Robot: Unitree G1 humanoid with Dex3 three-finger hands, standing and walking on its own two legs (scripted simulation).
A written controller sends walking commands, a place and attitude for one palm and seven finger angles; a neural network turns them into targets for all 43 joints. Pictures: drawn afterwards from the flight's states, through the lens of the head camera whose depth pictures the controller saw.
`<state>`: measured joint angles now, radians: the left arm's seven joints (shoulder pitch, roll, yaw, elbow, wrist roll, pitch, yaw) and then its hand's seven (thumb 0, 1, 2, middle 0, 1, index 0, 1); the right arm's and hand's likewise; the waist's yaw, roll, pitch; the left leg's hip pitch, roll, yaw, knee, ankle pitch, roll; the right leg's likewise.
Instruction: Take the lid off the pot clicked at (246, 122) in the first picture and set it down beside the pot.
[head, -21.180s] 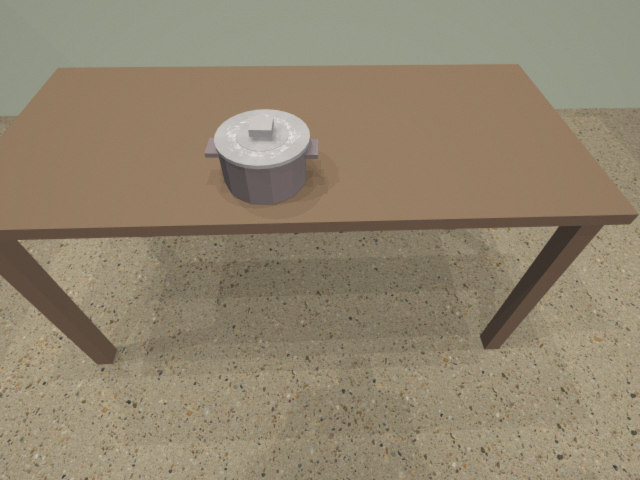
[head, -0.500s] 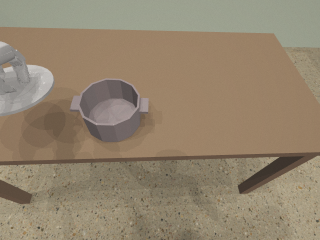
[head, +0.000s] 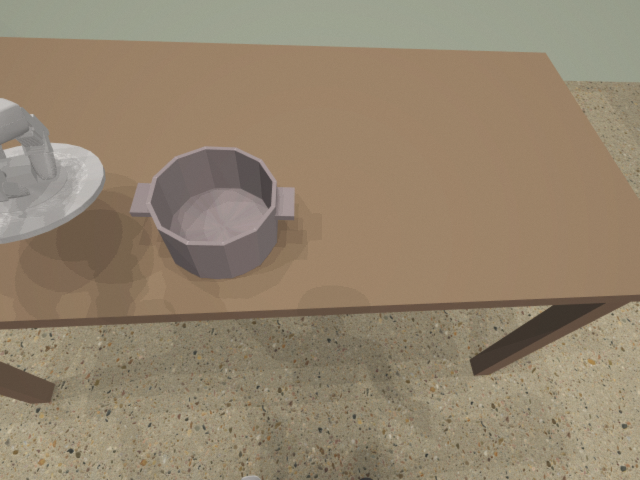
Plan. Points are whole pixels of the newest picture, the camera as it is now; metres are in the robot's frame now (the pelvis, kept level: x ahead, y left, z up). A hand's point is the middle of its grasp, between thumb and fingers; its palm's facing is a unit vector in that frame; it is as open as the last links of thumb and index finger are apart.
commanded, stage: lower the lid onto the table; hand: left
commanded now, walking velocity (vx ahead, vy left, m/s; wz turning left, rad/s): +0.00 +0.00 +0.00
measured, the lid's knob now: (12, 172) +0.48 +0.35 +0.08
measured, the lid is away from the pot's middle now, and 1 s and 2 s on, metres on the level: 0.23 0.24 0.25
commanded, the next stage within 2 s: open the fingers wide in 1.68 s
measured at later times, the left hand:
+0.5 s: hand (12, 194) +0.45 +0.35 +0.07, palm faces -0.49 -0.09 -0.87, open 6.5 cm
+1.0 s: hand (23, 205) +0.46 +0.36 +0.04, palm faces -0.50 -0.10 -0.86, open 6.5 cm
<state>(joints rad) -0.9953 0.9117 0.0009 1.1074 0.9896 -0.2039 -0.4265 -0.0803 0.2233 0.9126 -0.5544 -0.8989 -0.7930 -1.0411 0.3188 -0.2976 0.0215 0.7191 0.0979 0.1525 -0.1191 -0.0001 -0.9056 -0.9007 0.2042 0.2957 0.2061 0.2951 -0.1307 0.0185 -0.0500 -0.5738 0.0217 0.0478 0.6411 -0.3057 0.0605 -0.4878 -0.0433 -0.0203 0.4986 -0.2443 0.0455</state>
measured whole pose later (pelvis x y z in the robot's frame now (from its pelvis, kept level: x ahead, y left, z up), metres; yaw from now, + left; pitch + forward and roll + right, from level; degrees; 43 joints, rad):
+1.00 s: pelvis +0.00 +0.01 -0.02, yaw -1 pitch +18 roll -4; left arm -0.97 0.95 0.05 1.17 1.03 -0.27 -0.36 -0.08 0.23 0.91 -0.55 -0.90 -0.79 -1.04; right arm 0.35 -0.29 0.04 0.71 0.08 0.15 -0.14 0.00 -0.90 -0.90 0.21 0.30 0.21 0.30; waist -0.17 0.01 -0.07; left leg -0.74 0.03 0.05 0.78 -0.36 0.08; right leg -0.65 -0.04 -0.01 0.62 -0.29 0.04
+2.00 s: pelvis -0.03 +0.05 -0.04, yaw -2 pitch +20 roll -7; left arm -0.95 0.85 0.05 1.17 1.07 -0.22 -0.23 -0.06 0.25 0.88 -0.51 -0.94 -0.79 -1.05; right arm 0.36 -0.27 0.03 0.67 0.07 0.22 -0.08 0.00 -0.90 -0.90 0.21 0.30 0.21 0.30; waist -0.17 0.03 -0.10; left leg -0.89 0.02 0.06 0.92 -0.39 0.13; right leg -0.79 -0.04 0.02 0.74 -0.31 -0.01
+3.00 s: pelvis -0.03 +0.04 -0.04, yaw -1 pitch +20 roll -7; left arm -0.97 0.84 0.00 1.18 1.06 -0.21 -0.23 0.00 0.01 0.61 -0.36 -0.90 -0.35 -0.89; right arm 0.36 -0.28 0.03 0.66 0.07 0.17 -0.08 0.00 -0.90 -0.90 0.21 0.30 0.21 0.30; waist -0.17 0.02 -0.09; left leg -0.89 0.01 0.04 0.92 -0.38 0.12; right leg -0.78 -0.02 0.03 0.74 -0.32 -0.01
